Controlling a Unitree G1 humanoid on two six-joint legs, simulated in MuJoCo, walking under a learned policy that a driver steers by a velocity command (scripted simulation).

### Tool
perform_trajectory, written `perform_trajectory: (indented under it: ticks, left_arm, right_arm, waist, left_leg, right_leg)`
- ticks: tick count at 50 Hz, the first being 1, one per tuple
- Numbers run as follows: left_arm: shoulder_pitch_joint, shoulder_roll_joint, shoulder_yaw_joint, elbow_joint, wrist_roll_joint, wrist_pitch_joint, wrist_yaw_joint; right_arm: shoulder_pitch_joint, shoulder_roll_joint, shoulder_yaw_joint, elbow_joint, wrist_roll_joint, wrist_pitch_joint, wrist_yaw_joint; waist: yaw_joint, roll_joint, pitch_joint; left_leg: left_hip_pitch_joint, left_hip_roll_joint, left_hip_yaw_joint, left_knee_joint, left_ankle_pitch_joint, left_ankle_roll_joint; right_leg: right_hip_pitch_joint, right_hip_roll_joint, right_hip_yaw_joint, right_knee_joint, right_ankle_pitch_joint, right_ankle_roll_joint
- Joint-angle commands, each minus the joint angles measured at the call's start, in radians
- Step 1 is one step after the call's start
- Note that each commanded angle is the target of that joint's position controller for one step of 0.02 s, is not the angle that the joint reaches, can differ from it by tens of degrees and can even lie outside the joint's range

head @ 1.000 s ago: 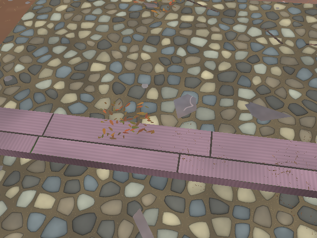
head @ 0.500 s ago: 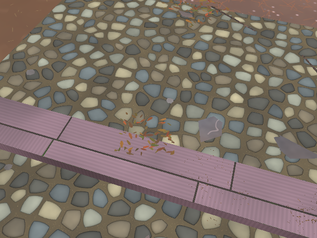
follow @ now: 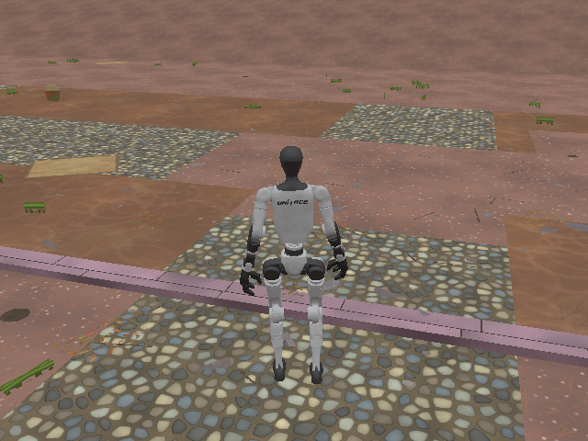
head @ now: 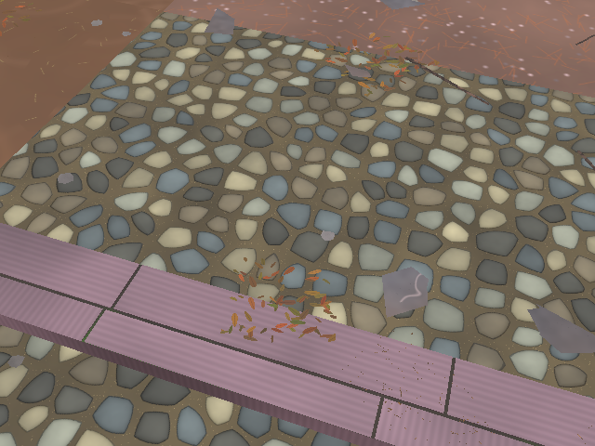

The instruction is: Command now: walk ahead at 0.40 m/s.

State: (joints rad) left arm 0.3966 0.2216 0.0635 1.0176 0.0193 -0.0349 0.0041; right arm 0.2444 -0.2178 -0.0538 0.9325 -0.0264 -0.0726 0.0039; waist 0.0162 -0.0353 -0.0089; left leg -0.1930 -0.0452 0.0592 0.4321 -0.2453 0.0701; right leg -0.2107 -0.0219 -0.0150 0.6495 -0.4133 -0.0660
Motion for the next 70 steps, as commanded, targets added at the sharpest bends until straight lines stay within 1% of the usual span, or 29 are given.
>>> perform_trajectory:
  ticks: [1,5,10,14,18,19,20,21,22,23,24,26,30,37,40,42,44,45,46,47,48,49,50,51,54,61,66,68,70]
  left_arm:
    - [-0.192,0.097,0.018,-0.130,0.013,-0.032,-0.022]
    - [-0.167,0.056,0.013,-0.098,0.021,-0.025,-0.045]
    - [-0.350,0.027,-0.004,-0.167,0.014,-0.014,-0.048]
    - [-0.432,0.035,-0.011,-0.203,0.002,-0.011,-0.043]
    - [-0.209,0.076,0.014,-0.138,0.007,-0.023,-0.014]
    - [-0.048,0.103,0.030,-0.082,0.015,-0.031,-0.005]
    - [0.110,0.185,0.052,-0.053,0.037,-0.040,0.005]
    - [0.126,0.271,0.065,-0.054,0.043,-0.038,-0.002]
    - [0.022,0.223,0.059,-0.065,0.002,-0.028,-0.010]
    - [-0.094,0.150,0.038,-0.087,-0.006,-0.030,-0.011]
    - [-0.141,0.094,0.022,-0.091,-0.005,-0.039,-0.016]
    - [-0.131,0.039,0.003,-0.064,-0.006,-0.053,-0.009]
    - [-0.026,0.063,0.001,-0.015,-0.008,-0.070,-0.005]
    - [0.134,0.057,-0.008,0.003,0.001,-0.058,0.009]
    - [0.186,0.065,-0.004,0.006,0.004,-0.046,0.018]
    - [0.184,0.080,-0.001,-0.009,0.006,-0.034,0.020]
    - [0.172,0.093,0.000,-0.009,0.010,-0.028,0.016]
    - [0.124,0.099,-0.002,-0.023,0.005,-0.036,0.008]
    - [0.061,0.094,-0.002,-0.052,-0.013,-0.044,-0.001]
    - [0.017,0.074,-0.004,-0.123,-0.042,-0.052,-0.011]
    - [-0.010,0.050,-0.003,-0.178,-0.027,-0.062,-0.020]
    - [-0.010,0.075,0.013,-0.165,-0.005,-0.056,-0.020]
    - [-0.032,0.049,0.012,-0.174,0.000,-0.044,-0.017]
    - [-0.069,0.026,0.012,-0.186,0.001,-0.035,-0.018]
    - [-0.020,-0.012,0.017,-0.196,0.005,0.013,-0.015]
    - [-0.269,0.028,0.014,-0.306,0.014,0.036,-0.057]
    - [-0.401,0.044,0.009,-0.348,0.018,0.038,-0.084]
    - [-0.392,0.067,0.018,-0.350,0.026,0.038,-0.078]
    - [-0.255,0.094,0.036,-0.314,0.022,0.028,-0.065]
  right_arm:
    - [0.218,-0.138,-0.029,0.033,-0.002,-0.002,-0.006]
    - [0.166,-0.089,-0.008,0.037,0.010,-0.027,-0.009]
    - [0.223,-0.080,0.006,0.086,0.012,-0.035,-0.011]
    - [0.240,-0.106,0.003,0.110,0.010,-0.039,-0.016]
    - [0.208,-0.129,-0.003,0.124,0.007,-0.034,-0.024]
    - [0.203,-0.130,-0.003,0.124,0.007,-0.030,-0.022]
    - [0.220,-0.089,0.009,0.101,0.009,-0.028,-0.017]
    - [0.342,0.035,0.027,0.091,0.038,-0.025,-0.005]
    - [0.253,-0.071,0.003,0.087,0.014,-0.021,-0.004]
    - [0.157,-0.089,-0.005,0.056,0.008,-0.022,0.003]
    - [0.117,-0.076,-0.003,0.048,0.005,-0.026,0.007]
    - [0.149,-0.034,0.001,0.062,-0.015,-0.002,0.016]
    - [0.074,-0.012,0.001,0.031,-0.024,0.025,0.025]
    - [-0.196,-0.015,0.009,-0.085,-0.020,0.029,0.021]
    - [-0.321,-0.003,0.023,-0.162,-0.020,0.029,0.022]
    - [-0.375,0.023,0.041,-0.201,-0.004,0.028,0.028]
    - [-0.302,-0.001,0.032,-0.204,0.010,0.027,0.021]
    - [-0.141,-0.016,0.021,-0.175,0.017,0.017,0.010]
    - [0.044,-0.069,-0.001,-0.121,0.017,0.002,-0.004]
    - [0.188,-0.196,-0.045,-0.112,-0.005,-0.007,-0.014]
    - [0.231,-0.241,-0.056,-0.112,-0.011,0.003,-0.015]
    - [0.126,-0.191,-0.044,-0.115,-0.018,0.007,-0.022]
    - [0.043,-0.127,-0.030,-0.119,-0.015,0.007,-0.023]
    - [-0.001,-0.074,-0.018,-0.108,-0.013,0.000,-0.021]
    - [0.000,0.027,0.002,-0.051,-0.007,-0.025,-0.013]
    - [0.066,-0.062,-0.024,-0.025,-0.007,-0.062,-0.014]
    - [0.122,-0.135,-0.045,-0.029,0.000,-0.047,-0.024]
    - [0.146,-0.158,-0.051,-0.021,0.001,-0.028,-0.025]
    - [0.144,-0.201,-0.062,-0.024,0.006,-0.002,-0.021]
  waist:
    - [-0.090,0.122,0.130]
    - [-0.027,0.107,0.099]
    - [-0.041,0.119,0.133]
    - [-0.046,0.131,0.145]
    - [0.063,0.105,0.037]
    - [0.125,0.076,-0.042]
    - [0.166,-0.016,-0.149]
    - [0.086,-0.238,-0.252]
    - [0.073,-0.083,-0.172]
    - [0.032,-0.033,-0.028]
    - [0.011,0.014,0.025]
    - [-0.043,-0.006,0.046]
    - [-0.053,-0.002,0.073]
    - [0.018,-0.003,0.098]
    - [0.050,-0.013,0.115]
    - [0.059,-0.043,0.124]
    - [0.018,-0.081,0.089]
    - [-0.068,-0.115,0.028]
    - [-0.158,-0.044,-0.094]
    - [-0.219,0.123,-0.266]
    - [-0.204,0.307,-0.382]
    - [-0.128,0.207,-0.269]
    - [-0.080,0.070,-0.112]
    - [-0.057,0.023,-0.026]
    - [0.030,0.117,0.041]
    - [0.004,0.097,0.068]
    - [-0.052,0.125,0.086]
    - [-0.043,0.134,0.078]
    - [0.021,0.139,0.003]
  left_leg:
    - [0.300,0.385,-0.536,-0.306,-0.320,0.178]
    - [0.242,0.263,-0.282,-0.326,0.087,0.123]
    - [0.171,0.222,-0.153,-0.311,0.366,0.129]
    - [0.160,0.240,-0.124,-0.306,0.460,0.117]
    - [0.207,0.241,-0.072,0.004,0.872,0.083]
    - [0.137,0.199,-0.044,0.211,0.819,0.067]
    - [-0.058,0.142,-0.012,0.521,0.480,0.050]
    - [-0.358,-0.042,-0.020,0.882,-0.286,0.016]
    - [-0.438,0.014,-0.136,0.940,-0.221,0.036]
    - [-0.469,0.071,-0.117,0.916,-0.108,0.043]
    - [-0.431,0.104,-0.112,0.859,-0.039,0.043]
    - [-0.334,0.138,-0.104,0.799,-0.001,0.022]
    - [-0.412,0.154,-0.054,0.739,0.056,-0.022]
    - [-0.684,0.162,-0.024,0.641,0.137,-0.093]
    - [-0.758,0.147,-0.014,0.585,0.062,-0.100]
    - [-0.608,0.100,0.042,0.449,-0.061,-0.085]
    - [-0.457,0.033,0.100,0.412,-0.142,-0.041]
    - [-0.257,-0.012,0.103,0.380,-0.167,-0.005]
    - [0.016,0.004,0.042,0.302,-0.082,0.031]
    - [0.316,0.236,-0.333,0.163,-0.321,0.106]
    - [0.427,0.457,-0.733,-0.091,-0.418,0.149]
    - [0.302,0.478,-0.813,-0.144,-0.402,0.169]
    - [0.154,0.466,-0.663,-0.134,-0.374,0.155]
    - [0.045,0.421,-0.522,-0.151,-0.284,0.124]
    - [-0.088,0.348,-0.234,-0.197,-0.058,0.051]
    - [0.026,0.312,0.070,-0.289,0.200,0.073]
    - [0.155,0.329,0.180,-0.294,0.248,0.042]
    - [0.232,0.340,0.212,-0.192,0.499,0.031]
    - [0.272,0.339,0.234,0.055,0.784,0.026]
  right_leg:
    - [-0.583,-0.039,0.028,0.344,-0.015,-0.043]
    - [-0.506,-0.063,-0.008,0.342,0.178,0.005]
    - [-0.481,-0.047,-0.060,0.160,0.299,0.048]
    - [-0.347,-0.017,-0.082,-0.011,0.354,0.014]
    - [-0.062,0.066,-0.109,-0.080,0.265,-0.058]
    - [0.135,0.074,-0.109,-0.133,0.264,-0.077]
    - [0.361,-0.140,0.134,-0.172,0.105,-0.120]
    - [0.530,-0.416,0.664,-0.345,0.013,-0.262]
    - [0.411,-0.367,0.711,-0.434,-0.139,-0.250]
    - [0.261,-0.336,0.542,-0.443,-0.163,-0.218]
    - [0.146,-0.291,0.436,-0.476,-0.045,-0.189]
    - [0.026,-0.217,0.277,-0.499,0.142,-0.143]
    - [0.006,-0.172,0.190,-0.513,0.316,-0.165]
    - [0.173,-0.170,0.244,-0.489,0.409,-0.205]
    - [0.265,-0.180,0.278,-0.471,0.490,-0.210]
    - [0.190,-0.171,0.248,-0.486,0.563,-0.199]
    - [0.176,-0.172,0.226,-0.427,0.752,-0.183]
    - [0.126,-0.166,0.201,-0.289,1.034,-0.157]
    - [0.027,-0.096,0.128,-0.050,1.134,-0.107]
    - [-0.246,0.020,0.071,0.305,0.854,-0.033]
    - [-0.401,0.102,0.056,0.551,0.032,-0.027]
    - [-0.464,0.050,0.124,0.739,0.038,-0.050]
    - [-0.494,-0.005,0.091,0.774,0.092,-0.058]
    - [-0.493,-0.036,0.078,0.741,0.128,-0.060]
    - [-0.438,-0.068,0.085,0.720,0.166,-0.042]
    - [-0.511,-0.080,0.018,0.363,0.347,-0.002]
    - [-0.375,-0.053,-0.099,0.053,0.328,-0.030]
    - [-0.326,-0.010,-0.131,0.003,0.239,-0.062]
    - [-0.180,0.070,-0.158,-0.046,0.146,-0.101]
